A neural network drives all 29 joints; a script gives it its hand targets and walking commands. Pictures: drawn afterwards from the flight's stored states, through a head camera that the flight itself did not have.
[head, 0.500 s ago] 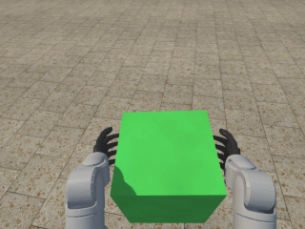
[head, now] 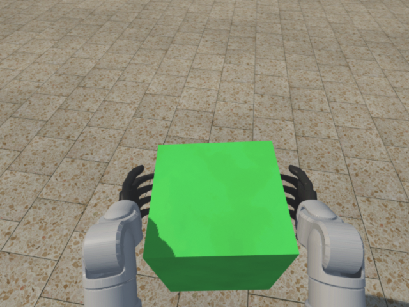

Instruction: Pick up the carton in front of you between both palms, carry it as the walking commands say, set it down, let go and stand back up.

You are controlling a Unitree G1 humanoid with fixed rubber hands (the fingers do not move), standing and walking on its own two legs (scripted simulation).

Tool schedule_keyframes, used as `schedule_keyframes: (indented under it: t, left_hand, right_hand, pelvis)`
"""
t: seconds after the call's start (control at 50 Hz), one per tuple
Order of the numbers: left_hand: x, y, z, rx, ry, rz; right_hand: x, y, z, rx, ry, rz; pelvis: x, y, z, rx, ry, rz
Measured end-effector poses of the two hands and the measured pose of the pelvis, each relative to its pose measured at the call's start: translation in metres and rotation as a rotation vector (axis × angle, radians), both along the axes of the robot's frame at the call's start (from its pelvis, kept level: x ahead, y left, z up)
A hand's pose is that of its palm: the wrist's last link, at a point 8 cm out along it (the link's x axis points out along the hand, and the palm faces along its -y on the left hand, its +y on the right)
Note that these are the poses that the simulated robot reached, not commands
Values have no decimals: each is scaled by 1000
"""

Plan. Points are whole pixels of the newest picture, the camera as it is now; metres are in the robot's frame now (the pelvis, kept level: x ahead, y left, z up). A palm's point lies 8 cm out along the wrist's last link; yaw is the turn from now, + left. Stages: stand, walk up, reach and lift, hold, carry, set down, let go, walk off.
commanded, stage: carry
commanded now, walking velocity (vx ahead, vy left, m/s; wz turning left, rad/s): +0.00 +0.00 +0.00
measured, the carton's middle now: (217, 221) +0.29 +0.00 +0.01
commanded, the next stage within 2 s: none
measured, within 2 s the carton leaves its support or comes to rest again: neither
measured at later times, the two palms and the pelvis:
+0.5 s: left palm (154, 150) +0.39 +0.13 +0.10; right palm (304, 154) +0.39 -0.17 +0.10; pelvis +0.12 -0.02 +0.01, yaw +0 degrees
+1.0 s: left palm (164, 157) +0.40 +0.11 +0.07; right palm (305, 162) +0.40 -0.19 +0.06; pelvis +0.13 -0.04 +0.01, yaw +0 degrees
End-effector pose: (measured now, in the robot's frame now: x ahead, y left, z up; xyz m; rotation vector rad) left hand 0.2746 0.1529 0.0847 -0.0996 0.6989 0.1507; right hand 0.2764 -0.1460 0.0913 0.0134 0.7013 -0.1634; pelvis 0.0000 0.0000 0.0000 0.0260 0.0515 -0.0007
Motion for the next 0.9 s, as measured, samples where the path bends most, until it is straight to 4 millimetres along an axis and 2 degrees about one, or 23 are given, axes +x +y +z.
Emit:
schedule_keyframes:
  t: [0.1,0.26,0.38,0.62,0.9]
  left_hand:
    - [32,-1,-3,6,54,-11]
    - [83,-14,20,43,-16,-19]
    - [104,-22,17,49,15,-24]
    - [123,-29,19,49,21,-15]
    - [128,-39,-2,77,26,-34]
  right_hand:
    - [30,-1,-4,3,55,-8]
    - [78,-14,10,32,-16,-13]
    - [99,-22,5,33,15,-14]
    - [121,-29,9,29,21,-1]
    - [126,-39,-13,7,27,16]
  pelvis:
    - [31,1,10,-16,7,-10]
    - [86,-8,9,-11,16,-2]
    - [110,-15,10,-11,21,-1]
    - [131,-26,17,-6,30,0]
    - [134,-35,17,-1,26,-5]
